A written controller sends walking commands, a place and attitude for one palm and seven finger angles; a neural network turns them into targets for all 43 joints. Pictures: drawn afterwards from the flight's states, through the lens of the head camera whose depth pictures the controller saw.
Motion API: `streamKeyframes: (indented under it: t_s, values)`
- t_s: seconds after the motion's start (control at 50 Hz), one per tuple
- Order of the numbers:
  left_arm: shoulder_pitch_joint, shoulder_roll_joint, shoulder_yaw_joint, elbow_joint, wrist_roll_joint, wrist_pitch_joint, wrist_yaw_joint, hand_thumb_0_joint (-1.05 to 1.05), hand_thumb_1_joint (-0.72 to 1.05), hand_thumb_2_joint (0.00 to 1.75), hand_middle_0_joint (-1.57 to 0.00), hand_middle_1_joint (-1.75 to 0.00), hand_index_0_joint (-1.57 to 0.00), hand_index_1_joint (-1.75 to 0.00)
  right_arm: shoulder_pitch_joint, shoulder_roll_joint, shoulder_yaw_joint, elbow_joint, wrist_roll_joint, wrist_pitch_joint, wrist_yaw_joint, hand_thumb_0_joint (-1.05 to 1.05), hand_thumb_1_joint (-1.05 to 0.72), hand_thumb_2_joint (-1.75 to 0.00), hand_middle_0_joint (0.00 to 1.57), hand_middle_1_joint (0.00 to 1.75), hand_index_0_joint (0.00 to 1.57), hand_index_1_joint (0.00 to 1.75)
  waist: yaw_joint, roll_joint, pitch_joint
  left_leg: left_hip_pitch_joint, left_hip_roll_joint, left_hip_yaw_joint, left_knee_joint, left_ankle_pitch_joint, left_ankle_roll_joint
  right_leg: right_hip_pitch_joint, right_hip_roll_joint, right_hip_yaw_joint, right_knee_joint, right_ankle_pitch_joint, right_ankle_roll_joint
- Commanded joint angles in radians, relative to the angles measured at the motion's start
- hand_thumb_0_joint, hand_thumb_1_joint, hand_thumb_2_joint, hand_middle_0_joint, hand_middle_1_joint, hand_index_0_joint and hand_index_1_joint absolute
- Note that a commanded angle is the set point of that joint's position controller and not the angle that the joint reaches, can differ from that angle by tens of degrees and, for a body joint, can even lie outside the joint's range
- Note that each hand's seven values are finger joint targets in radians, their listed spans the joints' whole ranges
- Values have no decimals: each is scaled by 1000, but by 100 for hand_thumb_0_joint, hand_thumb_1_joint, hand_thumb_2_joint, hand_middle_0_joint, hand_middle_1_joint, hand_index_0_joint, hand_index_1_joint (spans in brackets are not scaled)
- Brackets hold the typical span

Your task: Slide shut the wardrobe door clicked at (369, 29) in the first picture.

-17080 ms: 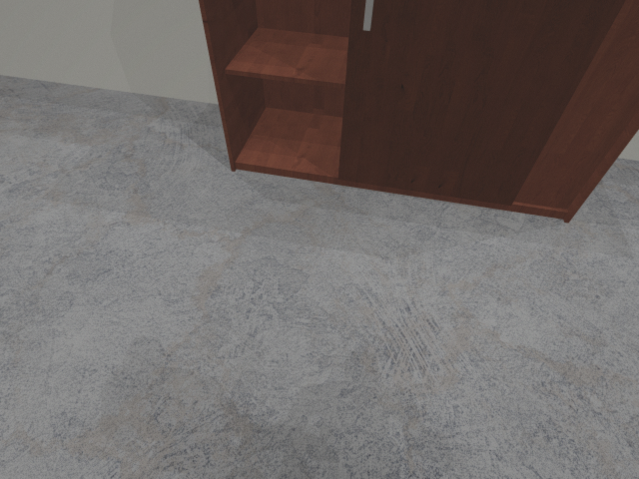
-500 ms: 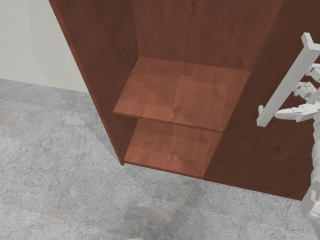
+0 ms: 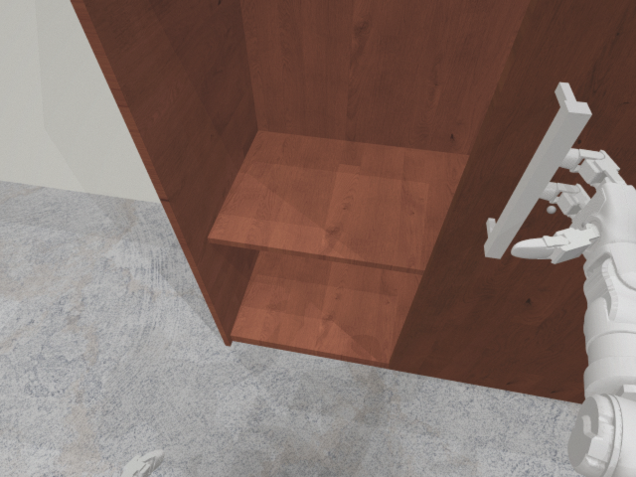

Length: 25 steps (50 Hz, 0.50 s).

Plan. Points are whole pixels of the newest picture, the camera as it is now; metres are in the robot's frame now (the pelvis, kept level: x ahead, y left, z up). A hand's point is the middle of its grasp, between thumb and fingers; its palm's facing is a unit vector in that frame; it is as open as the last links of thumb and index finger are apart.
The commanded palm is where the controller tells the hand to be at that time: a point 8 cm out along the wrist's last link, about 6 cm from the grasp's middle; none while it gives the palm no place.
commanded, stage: slide the fingers in behind the handle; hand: right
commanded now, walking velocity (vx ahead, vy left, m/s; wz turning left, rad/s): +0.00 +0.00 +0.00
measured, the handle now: (523, 182) +0.50 -0.21 +0.12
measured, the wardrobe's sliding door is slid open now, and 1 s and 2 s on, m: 0.52 0.52 0.52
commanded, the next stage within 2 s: grip the handle and tug to test in 1.26 s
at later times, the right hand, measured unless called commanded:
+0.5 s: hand (529, 207) +0.44 -0.20 +0.13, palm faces +0.06 +1.00 +0.00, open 14.0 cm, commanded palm +0.41 -0.24 +0.12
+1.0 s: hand (519, 207) +0.44 -0.19 +0.13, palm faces +0.08 +1.00 +0.00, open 14.0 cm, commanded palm +0.41 -0.24 +0.12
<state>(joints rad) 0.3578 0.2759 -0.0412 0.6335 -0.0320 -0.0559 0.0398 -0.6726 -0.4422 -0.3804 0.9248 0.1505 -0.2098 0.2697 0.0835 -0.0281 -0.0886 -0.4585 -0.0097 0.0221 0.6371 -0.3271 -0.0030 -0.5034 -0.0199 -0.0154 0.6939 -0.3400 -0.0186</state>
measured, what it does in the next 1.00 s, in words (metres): stands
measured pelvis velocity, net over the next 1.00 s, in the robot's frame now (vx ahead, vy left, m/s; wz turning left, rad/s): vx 0.00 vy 0.01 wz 0.01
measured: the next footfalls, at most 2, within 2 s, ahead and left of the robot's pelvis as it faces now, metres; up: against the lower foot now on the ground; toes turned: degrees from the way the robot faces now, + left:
none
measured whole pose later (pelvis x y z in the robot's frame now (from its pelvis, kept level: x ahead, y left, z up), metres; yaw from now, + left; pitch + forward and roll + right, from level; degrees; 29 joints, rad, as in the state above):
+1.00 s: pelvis +0.00 +0.01 +0.00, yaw +1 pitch +8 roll +1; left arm 0.35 0.27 -0.04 0.64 -0.03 -0.06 0.03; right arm -0.67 -0.38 -0.36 0.91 0.13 -0.20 0.18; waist 0.09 -0.03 -0.08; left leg -0.45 -0.02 0.01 0.64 -0.32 0.01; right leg -0.48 -0.03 -0.02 0.68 -0.33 -0.01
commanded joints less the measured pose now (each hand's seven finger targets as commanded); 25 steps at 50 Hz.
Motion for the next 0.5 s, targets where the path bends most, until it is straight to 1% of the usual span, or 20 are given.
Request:
streamKeyframes:
  t_s: [0.0,0.02,0.04,0.06,0.08,0.1,0.12,0.14,0.16,0.18,0.2,0.22,0.24,0.26,0.28,0.32,0.4,0.42,0.46,0.48]
  values:
    - [39,155,60,-94,0,-39,15,0,90,90,-20,-30,-20,-30,-440,-216,-10,-235,25,-56,-20,0,50,-30,30,120,30,120,14,-22,-290,53,-21,4,-62,312,33,244,4,53,-74,316,-9]
    - [36,153,60,-95,-1,-40,14,0,90,90,-20,-30,-20,-30,-422,-205,-6,-227,22,-51,-24,0,50,-30,30,120,30,120,9,-40,-294,55,-20,3,-60,314,32,248,5,50,-76,320,-7]
    - [33,150,58,-95,-2,-41,11,0,90,90,-20,-30,-20,-30,-439,-188,12,-243,20,-50,-28,0,50,-30,30,120,30,120,12,-65,-289,47,-18,3,-60,308,33,253,7,51,-78,318,-4]
    - [32,150,59,-94,-1,-42,10,0,90,90,-20,-30,-20,-30,-445,-186,12,-238,18,-48,-33,0,50,-30,30,120,30,120,13,-52,-282,42,-18,5,-61,296,33,251,6,54,-79,302,-4]
    - [31,152,60,-93,0,-42,10,0,90,90,-20,-30,-20,-30,-438,-207,-9,-236,17,-48,-40,0,50,-30,30,120,30,120,7,-41,-285,55,-18,3,-60,304,33,241,7,51,-78,302,-4]
    - [32,154,59,-97,0,-39,10,0,90,90,-20,-30,-20,-30,-422,-220,-19,-230,17,-47,-44,0,50,-30,30,120,30,120,5,7,-281,71,-19,1,-61,317,33,221,8,48,-76,297,-10]
    - [29,152,57,-97,-1,-39,11,0,90,90,-20,-30,-20,-30,-431,-221,-21,-222,15,-47,-46,0,50,-30,30,120,30,120,8,3,-280,79,-18,-4,-61,323,31,212,11,42,-78,288,-11]
    - [27,150,56,-98,0,-38,11,0,90,90,-20,-30,-20,-30,-449,-228,-22,-233,11,-51,-49,0,50,-30,30,120,30,120,4,-28,-280,84,-15,-5,-57,324,32,208,13,40,-79,285,-9]
    - [25,147,58,-101,-1,-40,9,0,90,90,-20,-30,-20,-30,-462,-206,1,-261,7,-57,-48,0,50,-30,30,120,30,120,9,-54,-300,75,-16,-3,-54,321,33,236,12,44,-78,299,-7]
    - [25,146,57,-102,0,-41,9,0,90,90,-20,-30,-20,-30,-457,-207,0,-264,3,-59,-50,0,50,-30,30,120,30,120,1,-79,-306,69,-15,-3,-54,312,36,248,12,47,-78,305,-4]
    - [24,146,58,-101,1,-40,9,0,90,90,-20,-30,-20,-30,-463,-219,-7,-274,1,-62,-53,0,50,-30,30,120,30,120,5,-69,-309,72,-17,-5,-54,323,36,251,11,45,-70,316,-6]
    - [26,143,57,-97,1,-40,9,0,90,90,-20,-30,-20,-30,-462,-205,-4,-258,7,-61,-55,0,50,-30,30,120,30,120,10,-52,-304,76,-18,-6,-58,327,33,245,12,43,-72,307,-7]
    - [27,146,58,-95,1,-41,10,0,90,90,-20,-30,-20,-30,-470,-214,-10,-270,10,-64,-56,0,50,-30,30,120,30,120,9,-39,-315,83,-18,-3,-56,329,33,246,10,47,-75,310,-6]
    - [27,145,59,-99,1,-41,10,0,90,90,-20,-30,-20,-30,-443,-206,-12,-255,11,-61,-57,0,50,-30,30,120,30,120,3,-26,-318,91,-19,-4,-55,336,33,243,10,45,-76,315,-6]
    - [25,143,58,-96,0,-43,9,0,90,90,-20,-30,-20,-30,-453,-190,2,-251,14,-60,-56,0,50,-30,30,120,30,120,10,-41,-305,84,-19,-5,-60,335,31,243,11,40,-77,308,-7]
    - [29,142,60,-100,2,-43,6,0,90,90,-20,-30,-20,-30,-421,-199,-10,-272,12,-57,-54,0,50,-30,30,120,30,120,-6,-58,-337,107,-18,-7,-53,359,34,252,13,39,-73,340,-6]
    - [25,142,62,-104,1,-40,1,0,90,90,-20,-30,-20,-30,-370,-187,-13,-270,19,-43,-56,0,50,-30,30,120,30,120,-10,0,-299,125,-19,-7,-61,379,32,215,12,30,-78,332,-11]
    - [26,143,63,-103,0,-38,1,0,90,90,-20,-30,-20,-30,-360,-200,-28,-265,19,-39,-60,0,50,-30,30,120,30,120,-9,2,-285,125,-19,-9,-66,371,29,204,14,26,-82,312,-13]
    - [20,138,61,-106,-1,-38,1,0,90,90,-20,-30,-20,-30,-385,-173,2,-291,15,-39,-60,0,50,-30,30,120,30,120,-6,-34,-280,118,-17,-10,-66,352,30,206,15,23,-88,290,-10]
    - [21,138,63,-105,-2,-39,1,0,90,90,-20,-30,-20,-30,-395,-167,6,-309,17,-43,-64,0,50,-30,30,120,30,120,-2,-26,-283,115,-18,-7,-69,347,30,216,14,26,-88,292,-12]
